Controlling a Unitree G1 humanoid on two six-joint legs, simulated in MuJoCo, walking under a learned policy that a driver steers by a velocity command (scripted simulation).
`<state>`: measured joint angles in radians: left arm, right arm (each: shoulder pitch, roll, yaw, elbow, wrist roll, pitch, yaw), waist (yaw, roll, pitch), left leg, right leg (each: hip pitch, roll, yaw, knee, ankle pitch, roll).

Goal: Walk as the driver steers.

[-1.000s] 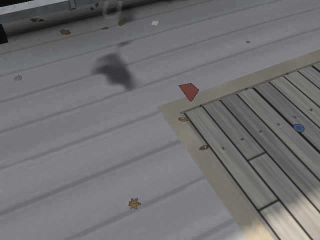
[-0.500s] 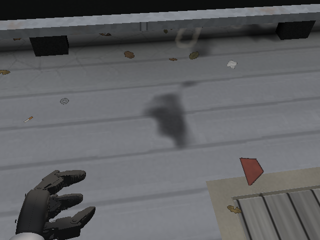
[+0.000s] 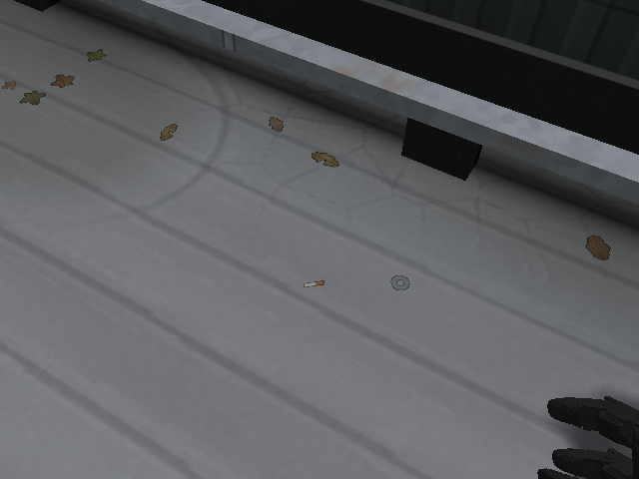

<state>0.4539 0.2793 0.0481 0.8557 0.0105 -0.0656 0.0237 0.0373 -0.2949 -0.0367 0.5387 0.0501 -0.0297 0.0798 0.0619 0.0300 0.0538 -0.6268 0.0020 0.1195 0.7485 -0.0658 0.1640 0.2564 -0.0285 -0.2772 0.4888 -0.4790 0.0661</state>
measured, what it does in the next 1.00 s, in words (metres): walks ahead, turning left: right foot, then left foot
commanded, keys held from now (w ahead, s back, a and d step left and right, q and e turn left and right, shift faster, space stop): w+q+shift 0.06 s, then q+shift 0.50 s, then shift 0.44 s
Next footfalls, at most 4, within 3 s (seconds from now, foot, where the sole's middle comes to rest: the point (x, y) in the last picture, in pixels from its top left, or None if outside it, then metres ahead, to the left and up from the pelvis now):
0.40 right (362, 425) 0.57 -0.04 -0.73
0.80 left None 0.36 0.11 -0.73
1.14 right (382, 459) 0.51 -0.08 -0.73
1.54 left None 0.39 0.29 -0.73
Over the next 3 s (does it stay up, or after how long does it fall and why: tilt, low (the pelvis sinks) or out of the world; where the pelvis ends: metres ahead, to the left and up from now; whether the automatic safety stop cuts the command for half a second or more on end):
stays up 0.66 0.41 0.01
